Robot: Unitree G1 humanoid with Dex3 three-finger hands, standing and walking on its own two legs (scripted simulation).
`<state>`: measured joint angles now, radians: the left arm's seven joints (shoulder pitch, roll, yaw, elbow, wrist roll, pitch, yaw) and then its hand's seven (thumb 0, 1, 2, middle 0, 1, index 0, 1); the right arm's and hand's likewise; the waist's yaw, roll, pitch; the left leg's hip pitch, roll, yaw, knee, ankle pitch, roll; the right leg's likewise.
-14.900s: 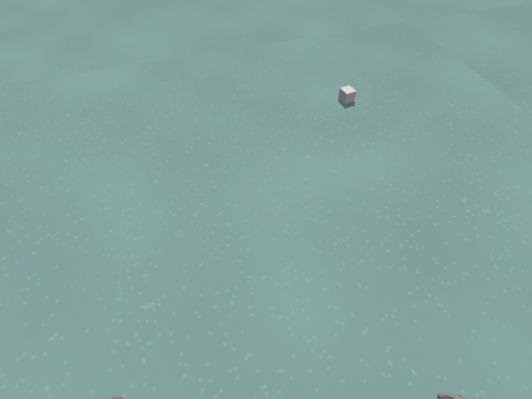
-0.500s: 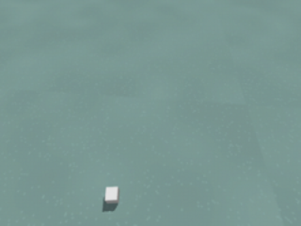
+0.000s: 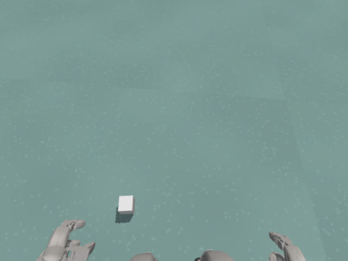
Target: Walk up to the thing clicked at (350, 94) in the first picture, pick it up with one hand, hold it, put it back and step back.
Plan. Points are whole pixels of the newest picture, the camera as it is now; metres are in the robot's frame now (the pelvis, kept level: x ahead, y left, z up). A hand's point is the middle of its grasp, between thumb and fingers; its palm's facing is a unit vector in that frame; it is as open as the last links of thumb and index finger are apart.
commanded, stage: rise first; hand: left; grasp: from above
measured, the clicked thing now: (126, 204) +0.41 +0.26 -0.72
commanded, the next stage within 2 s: none
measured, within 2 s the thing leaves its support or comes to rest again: neither
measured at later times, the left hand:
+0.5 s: hand out of the picture +0.13 +0.27 -0.22, palm faces -0.22 -0.85 -0.48, open 13.9 cm
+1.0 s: hand (98, 232) +0.23 +0.30 -0.41, palm faces -0.47 -0.43 -0.77, open 14.2 cm
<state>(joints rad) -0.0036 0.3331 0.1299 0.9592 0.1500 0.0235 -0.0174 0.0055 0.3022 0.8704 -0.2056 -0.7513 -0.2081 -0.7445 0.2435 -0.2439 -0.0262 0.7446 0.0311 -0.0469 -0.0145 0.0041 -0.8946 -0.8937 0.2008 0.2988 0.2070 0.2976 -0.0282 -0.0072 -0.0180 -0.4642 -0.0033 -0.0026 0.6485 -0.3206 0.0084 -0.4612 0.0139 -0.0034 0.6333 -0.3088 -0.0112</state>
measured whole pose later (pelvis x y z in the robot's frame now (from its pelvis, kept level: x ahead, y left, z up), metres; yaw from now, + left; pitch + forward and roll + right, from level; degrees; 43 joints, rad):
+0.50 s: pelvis +0.00 +0.01 -0.08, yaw +0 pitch +20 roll -2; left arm 0.29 0.33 0.10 0.41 0.30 0.19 0.01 0.00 -0.49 0.94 -0.13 -1.01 -0.13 -1.01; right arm 0.19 -0.24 -0.03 0.53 0.01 -0.12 0.00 0.01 -0.91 -0.90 0.20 0.30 0.21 0.30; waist -0.03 0.00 -0.14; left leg -0.98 -0.01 -0.02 1.20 -0.57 0.03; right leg -0.95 0.01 -0.03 1.15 -0.55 0.01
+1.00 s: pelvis -0.07 +0.00 -0.27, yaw -1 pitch +34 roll -3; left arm -0.28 0.52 0.13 0.78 0.75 -0.16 0.08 0.00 -0.55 1.00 -0.09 -1.04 -0.08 -1.05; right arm 0.08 -0.30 -0.06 0.65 0.00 -0.16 0.06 0.01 -0.90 -0.90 0.20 0.30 0.21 0.30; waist -0.02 0.01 -0.17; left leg -1.81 -0.01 -0.03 1.91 -0.70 0.01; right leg -1.79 0.01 -0.05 1.88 -0.68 -0.02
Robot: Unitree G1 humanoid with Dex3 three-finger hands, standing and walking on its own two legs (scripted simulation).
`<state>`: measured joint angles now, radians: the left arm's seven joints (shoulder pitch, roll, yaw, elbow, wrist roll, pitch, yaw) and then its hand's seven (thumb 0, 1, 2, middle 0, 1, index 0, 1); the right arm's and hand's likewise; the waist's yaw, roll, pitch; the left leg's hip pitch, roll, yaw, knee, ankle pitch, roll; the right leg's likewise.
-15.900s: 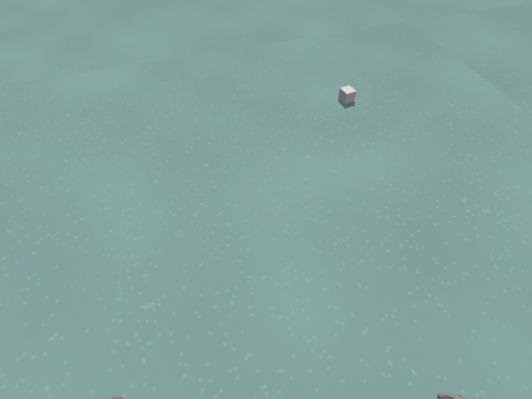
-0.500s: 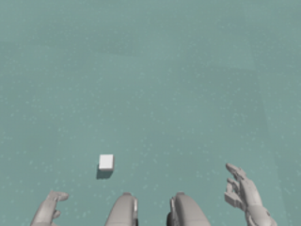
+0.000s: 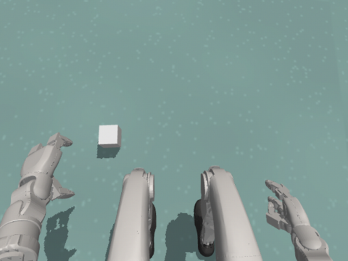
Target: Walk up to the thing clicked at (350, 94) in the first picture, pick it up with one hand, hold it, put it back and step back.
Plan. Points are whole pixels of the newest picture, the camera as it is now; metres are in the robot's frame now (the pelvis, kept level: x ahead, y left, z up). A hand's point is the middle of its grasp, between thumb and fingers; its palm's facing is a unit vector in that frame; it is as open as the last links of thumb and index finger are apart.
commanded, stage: rise first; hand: left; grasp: from above
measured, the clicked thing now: (110, 136) +0.47 +0.27 -0.45
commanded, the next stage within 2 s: none
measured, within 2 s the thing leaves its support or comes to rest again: neither
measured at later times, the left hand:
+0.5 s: hand (75, 152) +0.37 +0.32 -0.26, palm faces -0.49 -0.12 -0.86, open 14.0 cm
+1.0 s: hand (84, 145) +0.40 +0.32 -0.31, palm faces -0.47 -0.04 -0.88, open 13.5 cm
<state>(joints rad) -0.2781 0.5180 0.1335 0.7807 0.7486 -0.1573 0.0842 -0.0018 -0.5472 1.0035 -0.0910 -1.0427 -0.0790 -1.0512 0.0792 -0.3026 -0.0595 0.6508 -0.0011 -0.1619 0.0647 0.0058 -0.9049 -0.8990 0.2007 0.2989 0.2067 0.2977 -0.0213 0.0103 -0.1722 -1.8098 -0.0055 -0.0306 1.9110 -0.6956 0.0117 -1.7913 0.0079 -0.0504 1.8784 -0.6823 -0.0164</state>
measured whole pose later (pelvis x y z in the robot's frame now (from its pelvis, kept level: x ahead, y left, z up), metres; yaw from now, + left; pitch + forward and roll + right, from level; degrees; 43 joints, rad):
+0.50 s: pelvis -0.03 +0.01 -0.11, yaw -3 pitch +34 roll -7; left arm -0.66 0.71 0.15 1.20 1.15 -0.35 0.27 0.00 -0.51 1.01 -0.10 -0.97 -0.09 -0.98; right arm 0.15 -0.27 -0.03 0.76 -0.08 -0.04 0.11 0.00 -0.90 -0.90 0.20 0.30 0.21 0.30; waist -0.11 0.00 -0.11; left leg -2.17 -0.01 -0.07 2.25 -0.68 0.03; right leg -2.12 0.00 -0.09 2.17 -0.66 0.00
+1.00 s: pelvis -0.02 +0.01 -0.15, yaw -5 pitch +34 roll -7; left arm -0.81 0.78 0.17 1.39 1.32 -0.38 0.42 0.00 -0.41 0.90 -0.18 -0.91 -0.18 -0.90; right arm 0.10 -0.26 0.00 0.77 -0.15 -0.03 0.14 0.00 -0.91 -0.90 0.20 0.30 0.21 0.30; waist -0.15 -0.03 -0.08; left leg -2.28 0.00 -0.08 2.39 -0.70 0.03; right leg -2.23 0.01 -0.11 2.30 -0.67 0.00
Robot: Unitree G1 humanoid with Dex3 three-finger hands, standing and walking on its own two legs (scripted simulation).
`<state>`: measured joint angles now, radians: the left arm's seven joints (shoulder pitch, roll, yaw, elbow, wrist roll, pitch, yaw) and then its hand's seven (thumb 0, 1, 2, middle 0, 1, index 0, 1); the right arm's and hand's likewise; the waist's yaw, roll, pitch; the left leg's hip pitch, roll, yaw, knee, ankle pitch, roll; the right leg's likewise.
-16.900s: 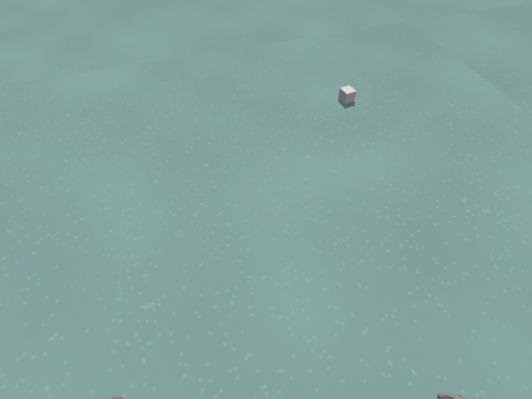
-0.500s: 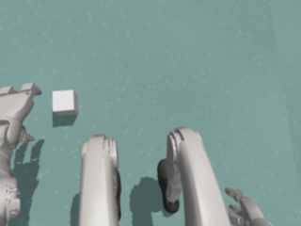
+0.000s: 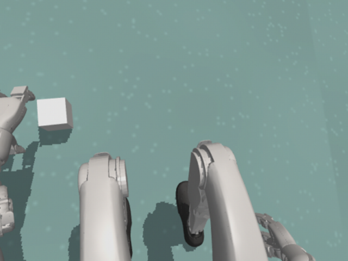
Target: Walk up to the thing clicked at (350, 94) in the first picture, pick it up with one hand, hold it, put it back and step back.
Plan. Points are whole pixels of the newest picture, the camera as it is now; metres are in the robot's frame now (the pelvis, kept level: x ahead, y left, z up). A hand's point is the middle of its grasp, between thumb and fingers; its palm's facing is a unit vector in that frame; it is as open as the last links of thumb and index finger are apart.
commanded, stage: rise first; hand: left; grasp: from above
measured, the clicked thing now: (56, 114) +0.47 +0.30 -0.30
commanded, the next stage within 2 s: none
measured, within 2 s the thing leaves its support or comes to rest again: neither
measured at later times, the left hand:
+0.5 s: hand (20, 124) +0.41 +0.34 -0.18, palm faces -0.47 -0.09 -0.88, open 13.3 cm
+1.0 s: hand (24, 119) +0.42 +0.34 -0.19, palm faces -0.46 -0.08 -0.88, open 12.8 cm
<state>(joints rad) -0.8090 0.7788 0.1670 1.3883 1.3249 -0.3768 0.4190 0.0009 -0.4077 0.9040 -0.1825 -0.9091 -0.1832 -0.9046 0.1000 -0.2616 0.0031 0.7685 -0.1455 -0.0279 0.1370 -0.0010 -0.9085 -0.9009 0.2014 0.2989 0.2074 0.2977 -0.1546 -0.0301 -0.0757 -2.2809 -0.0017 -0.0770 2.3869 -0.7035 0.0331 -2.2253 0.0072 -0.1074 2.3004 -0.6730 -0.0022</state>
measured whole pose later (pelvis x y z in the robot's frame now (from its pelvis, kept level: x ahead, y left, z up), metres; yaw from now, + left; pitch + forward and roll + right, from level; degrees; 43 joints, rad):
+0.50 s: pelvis +0.00 +0.00 -0.01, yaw -1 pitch +33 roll -8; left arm -0.83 0.81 0.17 1.41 1.31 -0.37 0.41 0.00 -0.37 0.87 -0.21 -0.89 -0.22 -0.89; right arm 0.11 -0.28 0.04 0.76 -0.16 -0.03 0.15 0.00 -0.91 -0.90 0.20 0.30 0.21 0.30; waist -0.18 -0.04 -0.05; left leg -2.31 0.00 -0.09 2.43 -0.71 0.03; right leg -2.25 0.01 -0.12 2.33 -0.68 0.00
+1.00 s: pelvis +0.00 +0.00 -0.01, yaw -2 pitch +34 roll -9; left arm -0.85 0.82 0.17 1.40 1.31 -0.34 0.42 0.00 -0.31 0.83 -0.33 -0.77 -0.30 -0.80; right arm 0.12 -0.27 0.05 0.75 -0.15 -0.04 0.16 0.00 -0.91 -0.90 0.20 0.30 0.21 0.30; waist -0.20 -0.03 -0.04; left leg -2.33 0.00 -0.10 2.44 -0.72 0.04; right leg -2.25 0.01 -0.13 2.33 -0.68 0.01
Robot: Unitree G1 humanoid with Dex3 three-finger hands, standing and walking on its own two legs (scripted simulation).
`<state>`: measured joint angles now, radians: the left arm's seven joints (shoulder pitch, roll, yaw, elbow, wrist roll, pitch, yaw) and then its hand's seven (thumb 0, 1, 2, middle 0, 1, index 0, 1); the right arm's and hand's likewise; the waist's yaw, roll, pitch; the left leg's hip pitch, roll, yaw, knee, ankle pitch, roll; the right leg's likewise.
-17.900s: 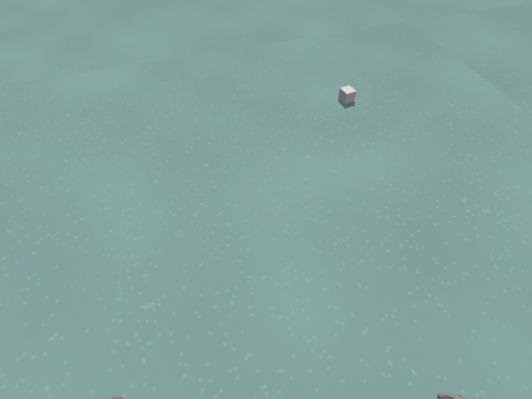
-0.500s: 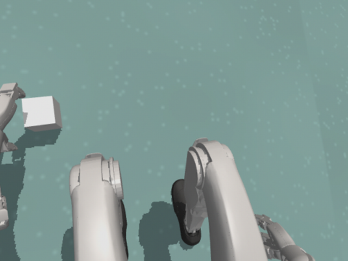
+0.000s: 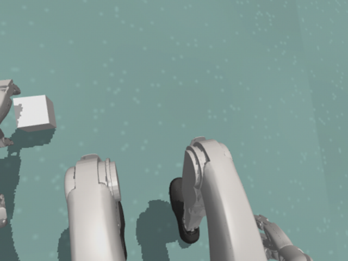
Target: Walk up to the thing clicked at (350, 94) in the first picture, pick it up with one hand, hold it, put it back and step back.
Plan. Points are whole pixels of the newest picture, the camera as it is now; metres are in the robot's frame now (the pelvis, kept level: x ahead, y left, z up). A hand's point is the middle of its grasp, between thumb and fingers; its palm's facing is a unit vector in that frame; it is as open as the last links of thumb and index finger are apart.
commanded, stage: rise first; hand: left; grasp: from above
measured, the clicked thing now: (36, 114) +0.45 +0.31 -0.29
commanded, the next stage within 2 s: approach in 1.10 s
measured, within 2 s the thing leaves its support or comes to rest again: neither
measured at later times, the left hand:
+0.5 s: hand out of the picture +0.40 +0.35 -0.16, palm faces -0.46 -0.08 -0.88, open 12.1 cm
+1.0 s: hand out of the picture +0.41 +0.35 -0.17, palm faces -0.46 -0.07 -0.88, open 11.4 cm
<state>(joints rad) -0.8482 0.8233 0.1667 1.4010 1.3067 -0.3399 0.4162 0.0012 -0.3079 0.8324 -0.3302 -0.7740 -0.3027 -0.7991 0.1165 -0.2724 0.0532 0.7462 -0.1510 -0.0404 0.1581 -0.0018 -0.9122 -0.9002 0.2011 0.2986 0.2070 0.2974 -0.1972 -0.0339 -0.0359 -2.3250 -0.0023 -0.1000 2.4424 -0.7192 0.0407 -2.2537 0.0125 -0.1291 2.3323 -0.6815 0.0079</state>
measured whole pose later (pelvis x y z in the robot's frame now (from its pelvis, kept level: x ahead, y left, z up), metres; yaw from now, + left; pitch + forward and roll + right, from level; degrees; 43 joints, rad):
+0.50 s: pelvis +0.00 +0.00 +0.01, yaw +1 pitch +34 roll -9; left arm -0.86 0.81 0.12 1.40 1.31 -0.35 0.39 0.00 -0.21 0.75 -0.42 -0.70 -0.39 -0.73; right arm 0.12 -0.27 0.05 0.75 -0.14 -0.03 0.15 0.00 -0.91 -0.90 0.20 0.30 0.21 0.30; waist -0.19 -0.03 -0.07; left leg -2.31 -0.01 -0.09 2.42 -0.70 0.04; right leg -2.23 0.01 -0.12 2.31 -0.67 0.01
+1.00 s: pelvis +0.00 +0.00 +0.00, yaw +1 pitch +33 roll -9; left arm -0.85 0.82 0.14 1.38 1.30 -0.34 0.38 0.00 -0.11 0.66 -0.48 -0.66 -0.47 -0.66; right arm 0.14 -0.27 0.05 0.75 -0.14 -0.04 0.15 0.00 -0.92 -0.90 0.20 0.30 0.21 0.30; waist -0.19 -0.03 -0.05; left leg -2.32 -0.01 -0.09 2.43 -0.70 0.04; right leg -2.25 0.01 -0.12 2.32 -0.67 0.01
